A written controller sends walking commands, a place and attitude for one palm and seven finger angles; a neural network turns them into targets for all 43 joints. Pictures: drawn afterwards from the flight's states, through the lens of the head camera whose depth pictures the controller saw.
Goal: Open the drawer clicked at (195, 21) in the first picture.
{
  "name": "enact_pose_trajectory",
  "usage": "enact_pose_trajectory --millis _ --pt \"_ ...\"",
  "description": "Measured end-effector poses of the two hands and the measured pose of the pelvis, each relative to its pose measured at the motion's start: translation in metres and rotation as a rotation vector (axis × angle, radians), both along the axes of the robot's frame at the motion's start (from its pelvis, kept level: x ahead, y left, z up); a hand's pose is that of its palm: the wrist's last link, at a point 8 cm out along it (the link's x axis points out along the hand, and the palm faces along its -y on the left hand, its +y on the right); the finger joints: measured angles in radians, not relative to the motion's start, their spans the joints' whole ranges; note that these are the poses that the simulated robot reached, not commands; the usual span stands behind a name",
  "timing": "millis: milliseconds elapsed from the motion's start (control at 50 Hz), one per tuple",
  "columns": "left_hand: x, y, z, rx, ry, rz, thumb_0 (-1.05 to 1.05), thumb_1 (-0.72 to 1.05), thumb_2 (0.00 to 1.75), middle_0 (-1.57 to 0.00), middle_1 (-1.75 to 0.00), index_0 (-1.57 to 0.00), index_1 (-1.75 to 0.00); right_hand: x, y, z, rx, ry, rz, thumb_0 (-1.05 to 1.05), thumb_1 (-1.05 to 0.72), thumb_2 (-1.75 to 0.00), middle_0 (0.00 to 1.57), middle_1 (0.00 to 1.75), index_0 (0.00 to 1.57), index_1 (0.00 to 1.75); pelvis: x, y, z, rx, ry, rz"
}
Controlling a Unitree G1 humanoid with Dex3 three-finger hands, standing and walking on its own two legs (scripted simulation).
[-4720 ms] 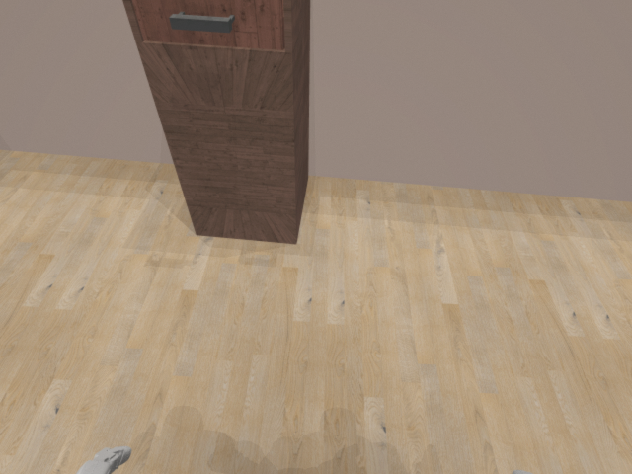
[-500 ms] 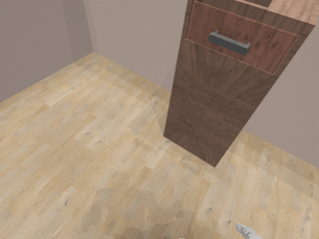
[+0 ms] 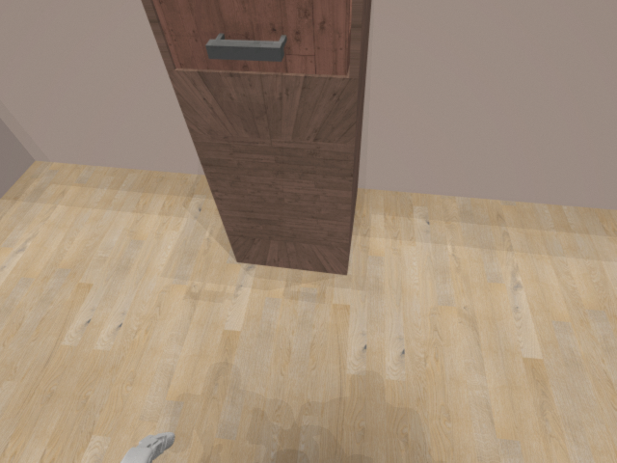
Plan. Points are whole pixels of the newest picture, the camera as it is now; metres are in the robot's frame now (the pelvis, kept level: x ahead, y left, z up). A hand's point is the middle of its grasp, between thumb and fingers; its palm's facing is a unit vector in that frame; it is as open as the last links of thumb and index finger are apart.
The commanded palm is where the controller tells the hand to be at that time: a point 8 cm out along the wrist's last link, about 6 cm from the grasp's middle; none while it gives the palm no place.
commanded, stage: turn to face it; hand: left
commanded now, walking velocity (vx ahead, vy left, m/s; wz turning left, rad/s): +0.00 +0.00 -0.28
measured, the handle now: (248, 44) +0.83 +0.13 +0.13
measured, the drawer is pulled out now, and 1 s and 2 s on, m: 0.00 0.00 0.00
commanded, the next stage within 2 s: take the last steps up to it in 0.24 s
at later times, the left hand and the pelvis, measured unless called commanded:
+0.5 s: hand out of the picture +0.03 +0.17 -0.15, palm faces -0.03 -0.98 -0.19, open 7.3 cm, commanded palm none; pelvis -0.01 -0.01 +0.02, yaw -7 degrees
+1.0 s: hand (203, 442) +0.18 +0.18 -0.16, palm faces -0.20 -0.97 -0.17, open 7.3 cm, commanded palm none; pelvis +0.09 +0.01 +0.02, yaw -12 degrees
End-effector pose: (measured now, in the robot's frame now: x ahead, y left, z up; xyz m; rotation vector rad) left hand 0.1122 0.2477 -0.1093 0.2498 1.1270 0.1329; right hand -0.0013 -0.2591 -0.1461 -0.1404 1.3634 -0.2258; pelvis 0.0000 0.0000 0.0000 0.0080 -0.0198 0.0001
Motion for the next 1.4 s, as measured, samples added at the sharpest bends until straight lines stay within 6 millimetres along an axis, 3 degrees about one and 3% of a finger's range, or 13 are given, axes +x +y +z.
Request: enact_pose_trajectory --millis 140,320,540,640,740,860,960,1060,1120,1180,1240,1300,1400 --pt "0.001 -0.035 0.018 0.008 -0.019 -0.028 0.00 0.91 0.90 -0.20 -0.30 -0.20 -0.30 -0.012 -0.019 0.006 0.020 0.008 -0.049 0.00 -0.91 -0.90 0.20 0.29 0.19 0.30 -0.003 -0.021 0.014 0.022 0.002 -0.045" --pt "-0.031 -0.050 0.007 -0.033 0.038 -0.015 0.00 0.91 0.90 -0.20 -0.30 -0.20 -0.30 0.000 -0.018 0.015 0.015 -0.053 -0.058 0.00 -0.91 -0.90 0.20 0.29 0.19 0.30 -0.010 -0.028 0.018 0.009 0.000 -0.089" --pt "-0.094 -0.016 -0.019 -0.081 0.181 0.042 0.00 0.91 0.90 -0.20 -0.30 -0.20 -0.30 0.023 0.014 0.034 -0.021 -0.143 -0.016 0.00 -0.91 -0.90 0.20 0.29 0.19 0.30 -0.008 0.001 0.016 -0.023 0.004 -0.130" --pt "-0.103 0.007 -0.028 -0.100 0.260 0.037 0.00 0.91 0.90 -0.20 -0.30 -0.20 -0.30 0.011 0.040 0.038 -0.038 -0.149 -0.051 0.00 -0.91 -0.90 0.20 0.29 0.20 0.30 0.003 0.022 0.016 -0.034 -0.006 -0.154" --pt "-0.080 0.020 -0.019 -0.095 0.268 -0.006 0.00 0.91 0.90 -0.20 -0.30 -0.20 -0.30 -0.023 0.067 0.038 -0.008 -0.043 -0.112 0.00 -0.90 -0.90 0.20 0.29 0.20 0.30 0.019 0.032 0.024 -0.037 -0.006 -0.164" --pt "-0.030 0.018 -0.018 -0.079 0.248 -0.047 0.00 0.91 0.90 -0.20 -0.30 -0.20 -0.30 -0.056 0.094 0.033 0.046 0.094 -0.199 0.00 -0.90 -0.90 0.20 0.29 0.20 0.30 0.045 0.031 0.022 -0.013 -0.002 -0.190" --pt "0.035 -0.006 -0.018 -0.079 0.204 -0.112 0.00 0.91 0.90 -0.20 -0.30 -0.20 -0.30 -0.070 0.110 0.031 0.099 0.194 -0.264 0.00 -0.90 -0.90 0.20 0.29 0.20 0.30 0.073 0.020 0.018 -0.006 0.001 -0.200" --pt "0.121 -0.052 -0.018 -0.091 0.105 -0.196 0.00 0.91 0.90 -0.20 -0.30 -0.20 -0.30 -0.067 0.110 0.026 0.153 0.290 -0.313 0.00 -0.90 -0.90 0.20 0.29 0.20 0.30 0.108 -0.002 0.010 -0.001 0.013 -0.207" --pt "0.170 -0.081 -0.022 -0.100 0.014 -0.227 0.00 0.91 0.90 -0.20 -0.30 -0.20 -0.30 -0.055 0.098 0.016 0.181 0.335 -0.324 0.00 -0.90 -0.90 0.20 0.29 0.20 0.30 0.132 -0.020 -0.002 -0.001 0.017 -0.202" --pt "0.194 -0.099 -0.019 -0.116 -0.056 -0.202 0.00 0.91 0.90 -0.20 -0.30 -0.20 -0.30 -0.022 0.075 0.010 0.178 0.325 -0.293 0.00 -0.90 -0.90 0.20 0.29 0.20 0.30 0.149 -0.033 -0.003 -0.012 0.005 -0.172" --pt "0.193 -0.102 -0.013 -0.118 -0.042 -0.150 0.00 0.91 0.90 -0.20 -0.30 -0.20 -0.30 0.034 0.042 0.009 0.136 0.237 -0.242 0.00 -0.90 -0.90 0.20 0.29 0.20 0.30 0.168 -0.040 0.005 -0.012 -0.006 -0.159" --pt "0.198 -0.086 -0.004 -0.078 -0.053 -0.071 -0.04 0.95 0.90 -0.21 -0.30 -0.21 -0.30 0.101 0.012 0.010 0.088 0.117 -0.184 0.00 -0.91 -0.90 0.20 0.29 0.19 0.30 0.185 -0.042 0.013 -0.018 0.000 -0.145" --pt "0.189 -0.062 -0.005 -0.040 0.062 -0.061 -0.04 0.96 0.90 -0.20 -0.30 -0.20 -0.30 0.207 -0.013 0.019 0.038 -0.075 -0.118 0.00 -0.91 -0.90 0.19 0.29 0.19 0.30 0.216 -0.038 0.017 -0.024 0.013 -0.143"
